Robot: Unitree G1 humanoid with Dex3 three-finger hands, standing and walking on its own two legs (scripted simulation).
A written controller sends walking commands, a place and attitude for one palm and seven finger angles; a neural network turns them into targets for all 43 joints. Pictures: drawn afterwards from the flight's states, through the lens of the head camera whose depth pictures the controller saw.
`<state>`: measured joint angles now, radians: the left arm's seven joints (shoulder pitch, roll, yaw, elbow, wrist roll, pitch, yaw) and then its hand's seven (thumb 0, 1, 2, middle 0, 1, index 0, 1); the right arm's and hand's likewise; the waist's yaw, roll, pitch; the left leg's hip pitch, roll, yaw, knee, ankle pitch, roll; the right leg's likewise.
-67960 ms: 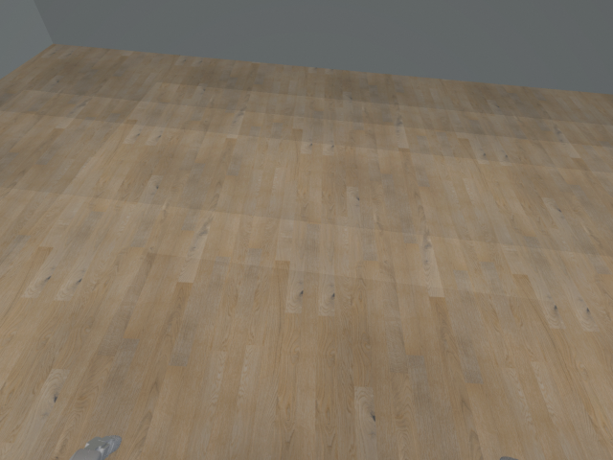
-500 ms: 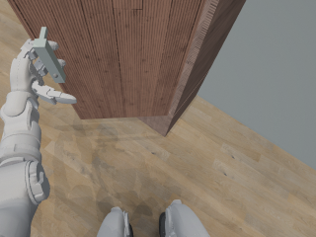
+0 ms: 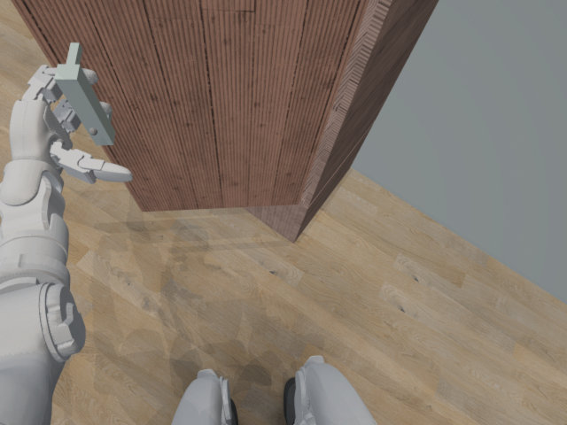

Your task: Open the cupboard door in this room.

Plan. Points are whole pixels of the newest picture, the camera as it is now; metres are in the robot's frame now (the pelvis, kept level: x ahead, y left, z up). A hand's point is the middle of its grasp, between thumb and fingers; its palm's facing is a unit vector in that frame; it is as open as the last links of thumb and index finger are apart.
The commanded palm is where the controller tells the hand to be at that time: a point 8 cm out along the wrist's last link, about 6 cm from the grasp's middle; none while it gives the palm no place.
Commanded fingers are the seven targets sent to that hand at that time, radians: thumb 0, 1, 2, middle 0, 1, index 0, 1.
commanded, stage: close the thumb around the handle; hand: left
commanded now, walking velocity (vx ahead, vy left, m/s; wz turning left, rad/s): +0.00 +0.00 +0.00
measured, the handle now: (91, 97) +0.55 +0.23 +0.06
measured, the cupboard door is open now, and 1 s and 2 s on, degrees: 41 42 86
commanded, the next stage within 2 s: pull the door open along its arc in 0.76 s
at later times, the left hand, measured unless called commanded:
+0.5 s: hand (102, 132) +0.49 +0.21 +0.06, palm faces +0.04 -1.00 -0.02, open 8.8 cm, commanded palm +0.47 +0.25 +0.06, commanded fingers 0.00 0.79 0.85 -0.39 -1.34 -0.39 -1.34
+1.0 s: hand (104, 135) +0.49 +0.20 +0.06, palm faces +0.06 -1.00 -0.02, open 6.0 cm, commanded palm +0.45 +0.24 +0.06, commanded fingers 0.00 0.90 0.90 -0.40 -1.35 -0.40 -1.35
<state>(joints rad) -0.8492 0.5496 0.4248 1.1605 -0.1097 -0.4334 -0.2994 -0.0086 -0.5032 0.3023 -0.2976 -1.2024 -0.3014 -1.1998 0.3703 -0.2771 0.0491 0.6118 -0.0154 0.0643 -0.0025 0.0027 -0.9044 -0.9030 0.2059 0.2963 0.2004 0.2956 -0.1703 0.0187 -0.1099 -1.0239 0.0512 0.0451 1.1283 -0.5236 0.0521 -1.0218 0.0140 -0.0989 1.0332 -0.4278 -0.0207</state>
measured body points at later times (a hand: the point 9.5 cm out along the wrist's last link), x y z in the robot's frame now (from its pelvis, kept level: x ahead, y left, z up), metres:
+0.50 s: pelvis +0.00 +0.00 +0.00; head +0.14 +0.03 +0.43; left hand +0.48 +0.26 +0.06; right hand +0.02 -0.26 -0.11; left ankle +0.00 +0.08 -0.65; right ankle +0.03 -0.11 -0.65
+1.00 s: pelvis +0.00 +0.00 +0.00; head +0.14 +0.02 +0.43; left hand +0.48 +0.26 +0.06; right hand +0.02 -0.27 -0.11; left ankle +0.00 +0.08 -0.65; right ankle +0.03 -0.11 -0.65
